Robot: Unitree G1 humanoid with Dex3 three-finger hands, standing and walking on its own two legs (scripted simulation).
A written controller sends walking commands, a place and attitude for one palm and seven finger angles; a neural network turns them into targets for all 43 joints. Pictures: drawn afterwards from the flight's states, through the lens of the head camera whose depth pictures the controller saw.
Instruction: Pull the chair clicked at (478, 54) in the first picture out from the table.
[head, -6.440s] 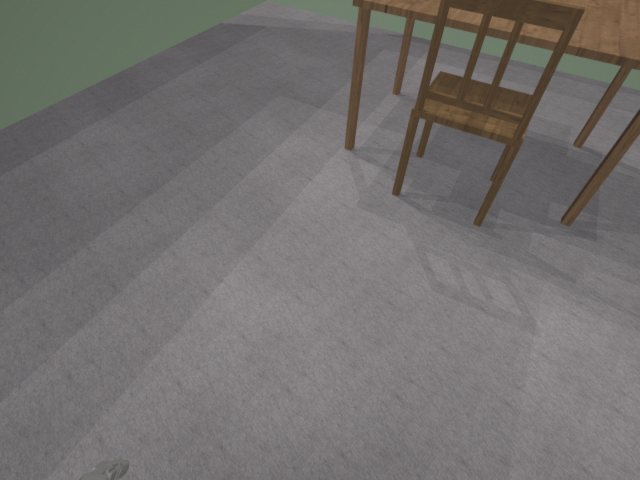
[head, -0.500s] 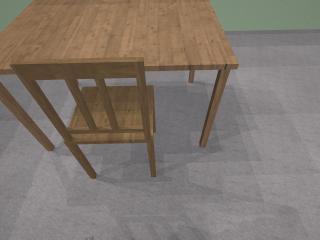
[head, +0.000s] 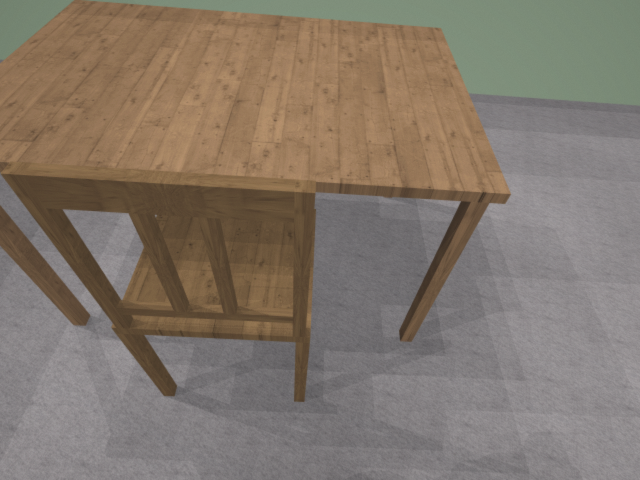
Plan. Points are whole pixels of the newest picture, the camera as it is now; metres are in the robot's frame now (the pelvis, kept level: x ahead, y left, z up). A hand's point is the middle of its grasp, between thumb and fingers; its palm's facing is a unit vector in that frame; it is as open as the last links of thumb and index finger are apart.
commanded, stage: come to a stop and stand still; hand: left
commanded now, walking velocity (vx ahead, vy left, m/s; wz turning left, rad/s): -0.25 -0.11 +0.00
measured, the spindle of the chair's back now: (164, 265) +0.44 +0.31 -0.09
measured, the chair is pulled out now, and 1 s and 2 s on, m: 0.00 0.00 0.00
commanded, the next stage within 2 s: look again from close up in 1.72 s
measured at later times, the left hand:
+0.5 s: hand out of the picture +0.02 +0.10 -0.15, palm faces +0.07 -0.95 -0.30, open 7.3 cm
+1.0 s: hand out of the picture -0.09 +0.15 -0.18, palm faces +0.08 -0.98 -0.17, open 7.4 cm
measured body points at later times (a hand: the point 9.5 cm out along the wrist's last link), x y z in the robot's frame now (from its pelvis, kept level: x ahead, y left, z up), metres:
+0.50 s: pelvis -0.02 -0.09 +0.01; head -0.01 -0.14 +0.45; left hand +0.02 +0.15 -0.12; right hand +0.02 -0.33 -0.17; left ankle -0.07 +0.07 -0.65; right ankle +0.00 -0.16 -0.74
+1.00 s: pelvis -0.06 -0.03 +0.01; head -0.07 +0.00 +0.46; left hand -0.09 +0.21 -0.17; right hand -0.08 -0.25 -0.14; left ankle -0.12 +0.07 -0.74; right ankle -0.03 -0.16 -0.70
